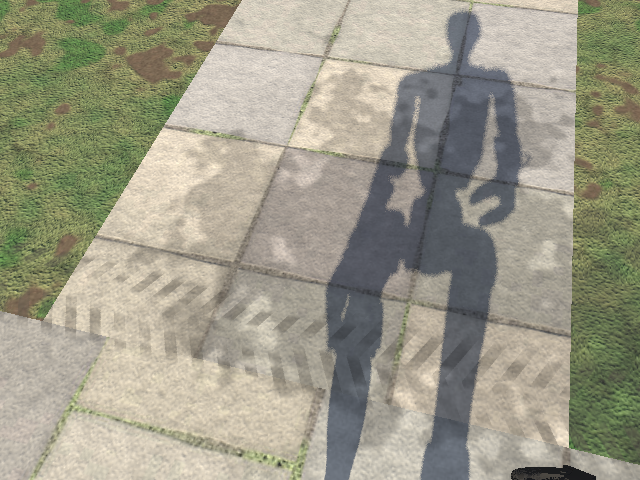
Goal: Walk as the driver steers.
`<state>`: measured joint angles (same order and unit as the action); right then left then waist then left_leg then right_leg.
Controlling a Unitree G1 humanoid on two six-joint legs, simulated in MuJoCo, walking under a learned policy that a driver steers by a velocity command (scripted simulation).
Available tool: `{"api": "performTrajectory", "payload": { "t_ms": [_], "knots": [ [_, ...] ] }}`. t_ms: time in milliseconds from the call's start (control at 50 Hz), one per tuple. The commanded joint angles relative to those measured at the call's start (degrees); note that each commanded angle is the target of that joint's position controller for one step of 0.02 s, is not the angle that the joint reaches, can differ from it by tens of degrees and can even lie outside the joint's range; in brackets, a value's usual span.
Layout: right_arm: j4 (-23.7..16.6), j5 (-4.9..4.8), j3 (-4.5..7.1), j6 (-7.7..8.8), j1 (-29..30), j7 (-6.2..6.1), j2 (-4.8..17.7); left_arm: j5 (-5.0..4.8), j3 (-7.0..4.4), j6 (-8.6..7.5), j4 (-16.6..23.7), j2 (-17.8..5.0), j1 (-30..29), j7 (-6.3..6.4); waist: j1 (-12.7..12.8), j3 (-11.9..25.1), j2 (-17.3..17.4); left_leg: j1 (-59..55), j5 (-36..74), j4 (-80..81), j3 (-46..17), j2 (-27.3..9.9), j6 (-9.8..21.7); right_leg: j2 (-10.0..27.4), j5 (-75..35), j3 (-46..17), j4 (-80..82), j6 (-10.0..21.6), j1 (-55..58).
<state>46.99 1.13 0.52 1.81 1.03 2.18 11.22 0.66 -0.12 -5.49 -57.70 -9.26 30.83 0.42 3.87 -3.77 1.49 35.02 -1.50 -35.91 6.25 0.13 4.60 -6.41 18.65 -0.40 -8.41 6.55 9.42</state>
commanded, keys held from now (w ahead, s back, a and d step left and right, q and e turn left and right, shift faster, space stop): w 0.90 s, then no key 0.10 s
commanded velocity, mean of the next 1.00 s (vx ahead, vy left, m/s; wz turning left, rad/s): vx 0.49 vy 0.00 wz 0.00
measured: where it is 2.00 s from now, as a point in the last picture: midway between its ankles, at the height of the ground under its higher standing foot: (376, 348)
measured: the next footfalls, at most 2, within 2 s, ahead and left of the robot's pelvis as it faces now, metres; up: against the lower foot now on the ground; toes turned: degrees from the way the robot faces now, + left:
left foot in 0.08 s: +0.22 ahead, +0.06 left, +0.00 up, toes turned +3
right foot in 0.62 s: +0.52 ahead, -0.11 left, +0.00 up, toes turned -4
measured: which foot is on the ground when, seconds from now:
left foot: up 0.00-0.06, down 0.08-0.64, up 0.66-1.00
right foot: down 0.00-0.08, up 0.10-0.60, down 0.62-1.00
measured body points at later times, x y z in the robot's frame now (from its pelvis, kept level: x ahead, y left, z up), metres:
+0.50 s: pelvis +0.27 +0.00 +0.01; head +0.30 +0.00 +0.46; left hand +0.45 +0.21 -0.11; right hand +0.18 -0.23 -0.13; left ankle +0.18 +0.06 -0.73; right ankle +0.45 -0.14 -0.69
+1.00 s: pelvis +0.54 -0.05 +0.01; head +0.56 -0.06 +0.46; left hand +0.46 +0.18 -0.13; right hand +0.68 -0.28 -0.12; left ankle +0.69 +0.09 -0.68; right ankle +0.48 -0.11 -0.73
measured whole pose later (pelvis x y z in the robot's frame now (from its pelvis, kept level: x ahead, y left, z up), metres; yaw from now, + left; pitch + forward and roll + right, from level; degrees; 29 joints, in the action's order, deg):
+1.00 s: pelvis +0.54 -0.05 +0.01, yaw +0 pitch +0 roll -1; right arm 53.0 1.4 2.0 2.2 -5.6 1.3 12.1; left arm 0.7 -1.3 -5.5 -61.3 -9.6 26.3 -0.1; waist 2.2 -2.9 2.2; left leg 35.7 -3.0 -44.2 1.7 -5.2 1.9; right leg -5.0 12.2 4.9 -12.2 5.2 0.1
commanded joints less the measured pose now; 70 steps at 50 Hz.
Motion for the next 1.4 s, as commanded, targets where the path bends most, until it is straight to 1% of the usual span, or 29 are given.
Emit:
{"api": "performTrajectory", "payload": {
  "t_ms": [20,60,80,100,120,140,180,220,280,400,520,580,620,640,660,680,720,760,900,940,1040,1120,1140,1160,1180,1200,1240,1320,1400],
  "knots": [
    [-1.9,-0.16,1.48,1.04,-1.9,-1.09,5.9,0.29,-1.67,-0.56,0.8,-9.4,0.6,0.98,-5.0,1.0,-6.5,-10.7,-3.6,2.7,1.3,3.9,3.0,16.9,-68.4,-3.2,-10.0,-0.3,-2.7],
    [3.2,-0.15,2.78,1.77,-17.0,-2.13,8.0,0.53,-2.08,0.10,0.7,-11.0,-1.7,1.10,-11.4,7.8,-6.4,-26.1,-4.2,7.8,-0.2,4.6,5.4,16.1,-68.4,-2.6,-27.8,-0.6,-4.9],
    [5.2,0.99,3.82,2.06,-25.7,-2.91,10.6,0.16,-1.76,-0.02,1.9,-10.2,-3.1,0.67,-15.0,12.8,-3.8,-39.8,-9.3,8.9,-8.4,-3.2,8.2,14.2,-52.1,-1.7,-41.9,-0.2,-15.1],
    [5.6,2.45,5.14,2.03,-29.4,-2.97,15.8,-0.72,-0.62,0.08,3.0,-3.7,2.7,0.09,-11.2,19.0,8.3,-55.0,-11.2,9.0,-34.1,-20.7,16.0,4.6,-3.6,1.8,-65.2,-1.9,-34.4],
    [5.8,-0.03,4.73,1.49,-26.3,-2.03,12.3,-0.09,-1.91,0.33,2.0,-8.5,2.4,0.07,-10.3,18.3,3.5,-52.8,-19.8,18.7,-48.2,-22.8,19.3,1.6,9.3,-2.6,-73.5,-1.0,-44.2],
    [4.7,-0.97,4.12,1.51,-19.0,-1.76,9.9,0.42,-2.34,0.22,4.2,-9.8,-3.8,-0.04,-7.4,7.2,0.7,-42.7,-24.2,22.6,-38.9,-20.6,16.8,5.9,2.8,-3.6,-70.7,-0.4,-47.7],
    [5.0,-0.45,2.89,2.59,-15.2,-1.40,5.0,0.73,-2.45,0.40,4.9,-8.5,-8.0,-0.63,-4.2,-0.2,-2.8,-29.0,-14.4,26.7,-28.2,-16.0,13.0,9.2,-1.5,-3.3,-64.4,-0.7,-43.1],
    [7.0,-0.40,2.16,3.65,-17.0,-1.75,3.4,1.56,-1.90,1.91,4.3,-5.4,-6.2,-1.35,-1.6,-0.2,-1.4,-23.0,-7.9,28.4,-21.2,-12.4,10.3,10.7,-2.5,-2.7,-59.7,-2.1,-37.6],
    [9.3,-0.70,2.53,4.70,-21.1,-1.74,5.9,1.62,-1.94,2.85,5.9,-5.1,-10.7,-2.01,-1.4,-1.2,0.1,-22.1,-1.7,30.2,-15.7,-10.6,9.7,12.2,-6.7,-0.4,-54.5,-3.5,-40.8],
    [11.3,-0.85,1.97,4.44,-28.2,-1.75,6.1,0.68,-1.43,3.00,10.7,-5.1,-26.5,-2.26,-5.7,-2.3,1.4,-28.0,8.6,29.9,-10.4,-8.1,6.1,12.1,-19.2,3.3,-36.7,-5.2,-45.5],
    [13.4,0.18,1.77,3.91,-33.3,-2.74,6.9,0.56,-1.29,2.56,13.5,-5.8,-35.5,-2.09,-8.2,-2.7,2.5,-40.3,16.5,25.5,-10.6,-11.4,6.9,9.6,-16.4,4.4,-27.0,-3.7,-46.6],
    [13.6,0.40,2.07,3.70,-31.1,-3.29,8.0,0.63,-1.96,1.77,12.7,-6.9,-31.3,-1.68,-4.8,-1.0,3.1,-41.9,30.8,18.5,-9.3,-12.5,5.8,6.7,-9.5,5.2,-22.5,-1.0,-37.8],
    [13.4,-0.06,2.05,3.48,-29.3,-3.15,8.3,1.31,-3.51,0.76,7.0,-9.5,-14.6,-0.67,2.2,7.5,1.4,-36.2,34.1,0.3,-6.3,-9.5,3.8,4.9,-11.1,5.4,-17.6,2.0,-16.6],
    [11.3,-0.61,1.41,3.70,-28.7,-3.02,6.5,2.82,-4.90,0.30,5.0,-14.3,-3.8,0.06,5.7,15.2,-3.6,-23.8,14.8,-16.5,-4.2,-6.7,2.7,17.5,-6.8,-8.1,-17.5,5.2,-1.0],
    [11.1,-2.64,0.64,3.58,-35.9,-2.47,1.1,2.81,-6.05,0.78,4.3,-18.5,-1.8,-0.24,2.4,21.7,-16.5,-3.9,-27.6,-36.7,-2.3,4.2,0.3,32.2,-4.5,-35.5,-11.1,13.8,12.0],
    [11.5,-0.92,2.26,3.36,-31.4,-2.73,7.2,0.61,-5.50,1.44,4.6,-14.6,-6.0,-0.81,1.7,16.4,-6.1,1.3,-26.0,-40.0,-9.5,1.2,1.4,28.7,-1.3,-35.5,-8.0,11.9,6.6],
    [9.1,-0.66,2.34,3.76,-24.0,-2.26,5.8,0.30,-4.00,0.84,5.5,-9.0,-15.1,-1.28,-2.1,4.8,-2.9,0.3,-16.5,-35.2,-9.1,-2.9,1.3,24.2,-10.4,-20.6,-4.4,8.4,-8.4],
    [9.3,0.72,2.24,2.34,-24.4,-1.62,3.8,0.13,-2.98,0.16,4.0,-5.7,-15.4,-0.95,-5.1,2.7,-4.3,-4.7,-14.5,-30.7,-8.6,-4.8,0.1,19.8,-16.4,-12.5,-2.2,5.5,-15.7],
    [5.1,0.80,2.32,0.36,-12.1,-0.43,3.4,-0.14,-2.84,-0.84,-0.1,-7.6,-6.5,-0.63,-4.5,-1.3,-4.7,2.7,-4.4,-19.4,-5.0,-6.4,-2.7,16.9,-23.8,-5.2,2.0,5.1,-16.3],
    [4.0,0.37,1.83,0.59,-8.5,-0.61,2.6,-0.05,-2.31,-0.80,-0.6,-7.0,-5.5,-0.54,-4.1,-2.3,-4.2,0.8,-1.6,-12.0,-3.3,-5.2,-3.2,15.7,-37.1,-2.0,0.1,4.1,-16.5],
    [4.2,-0.21,0.82,1.15,-5.3,-1.77,1.8,0.36,-1.58,-0.21,-2.9,-6.9,-1.7,0.22,-2.3,0.0,-7.1,-7.5,1.8,-0.8,-0.9,-0.9,-1.7,15.2,-51.2,1.4,-6.5,2.0,-12.0],
    [8.6,0.48,1.89,2.83,-16.5,-3.02,4.4,0.23,-1.79,0.42,-3.3,-7.6,-4.9,1.09,-7.6,3.4,-5.5,-19.9,1.6,10.6,-2.1,1.5,1.4,15.3,-52.8,0.2,-21.2,0.7,-8.7],
    [10.3,1.12,2.48,3.85,-21.6,-3.34,6.6,-0.34,-1.73,0.29,-3.1,-7.4,-3.9,1.16,-8.7,6.8,-2.4,-29.4,19.1,12.3,-5.3,-2.8,2.3,12.9,-42.3,1.2,-29.4,-0.9,-13.1],
    [11.1,2.04,3.26,4.31,-27.3,-3.34,10.6,-1.35,-1.03,0.34,-2.5,-4.5,0.7,1.53,-7.8,14.5,5.2,-43.9,50.4,5.6,-16.6,-17.1,7.0,8.5,-11.4,3.7,-44.4,-2.4,-23.3],
    [10.9,-0.05,3.02,3.48,-26.8,-2.97,9.7,-3.28,-0.91,1.63,-5.1,-2.0,8.3,1.51,-6.1,23.3,10.6,-48.9,59.8,6.8,-27.9,-25.9,17.0,2.1,19.7,1.9,-56.8,-3.6,-29.3],
    [9.6,-1.83,2.55,2.69,-22.7,-2.61,7.4,-0.99,-1.83,2.91,-5.5,-5.4,4.6,1.60,-5.5,19.3,3.4,-40.8,44.0,11.3,-25.9,-22.9,16.4,4.3,17.8,-2.0,-58.4,-4.0,-30.1],
    [8.6,-1.23,1.18,1.82,-14.5,-3.17,3.4,1.42,-2.00,3.82,-3.6,-3.9,-4.4,0.95,-3.4,6.4,1.3,-26.2,23.1,19.0,-19.9,-17.6,12.2,6.9,11.7,-2.2,-54.3,-4.9,-31.2],
    [9.9,-0.03,0.55,1.62,-14.1,-3.90,2.9,1.07,-1.30,6.25,-5.5,-0.8,-3.0,1.08,-0.6,5.7,2.5,-17.1,13.3,21.9,-12.2,-11.7,7.7,7.0,6.9,0.1,-41.9,-6.3,-21.9],
    [11.0,-0.01,0.88,0.92,-15.8,-3.75,4.9,0.66,-1.07,7.54,-5.5,-1.9,-7.2,1.92,-2.3,5.2,4.4,-16.2,-10.4,24.7,-14.4,-11.3,6.7,7.1,4.2,0.8,-32.2,-5.9,-20.9]
  ]
}}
